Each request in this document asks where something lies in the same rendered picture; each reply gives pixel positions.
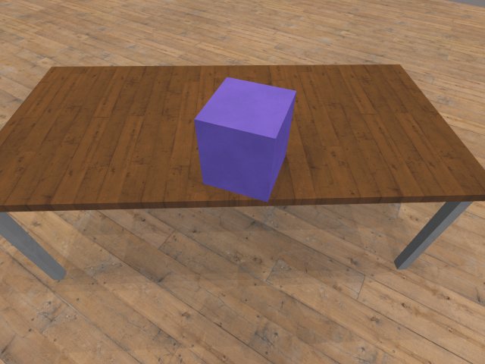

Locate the carton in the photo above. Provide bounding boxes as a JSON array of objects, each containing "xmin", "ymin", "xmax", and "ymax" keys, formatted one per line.
[{"xmin": 194, "ymin": 77, "xmax": 296, "ymax": 202}]

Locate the table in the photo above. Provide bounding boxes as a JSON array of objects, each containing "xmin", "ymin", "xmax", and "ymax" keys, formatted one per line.
[{"xmin": 0, "ymin": 64, "xmax": 485, "ymax": 280}]

